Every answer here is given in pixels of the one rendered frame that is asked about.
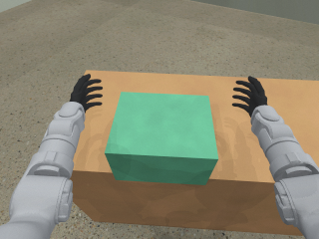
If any pedestal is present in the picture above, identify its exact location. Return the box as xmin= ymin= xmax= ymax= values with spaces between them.
xmin=69 ymin=70 xmax=319 ymax=236

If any robot left hand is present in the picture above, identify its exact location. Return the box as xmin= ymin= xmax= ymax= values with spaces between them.
xmin=69 ymin=74 xmax=103 ymax=113

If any robot left forearm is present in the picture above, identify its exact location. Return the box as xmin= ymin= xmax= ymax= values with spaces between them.
xmin=9 ymin=102 xmax=86 ymax=220

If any right robot upper arm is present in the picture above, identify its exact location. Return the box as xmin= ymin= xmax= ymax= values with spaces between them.
xmin=273 ymin=174 xmax=319 ymax=239

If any robot right forearm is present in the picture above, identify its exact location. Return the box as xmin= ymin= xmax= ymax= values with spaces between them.
xmin=250 ymin=105 xmax=319 ymax=182

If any robot right hand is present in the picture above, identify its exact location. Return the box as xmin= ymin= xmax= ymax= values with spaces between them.
xmin=232 ymin=76 xmax=267 ymax=117

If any left robot upper arm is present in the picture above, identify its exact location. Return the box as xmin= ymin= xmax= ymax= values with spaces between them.
xmin=0 ymin=174 xmax=73 ymax=239

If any carton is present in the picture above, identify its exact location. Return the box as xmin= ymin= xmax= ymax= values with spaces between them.
xmin=105 ymin=92 xmax=219 ymax=185

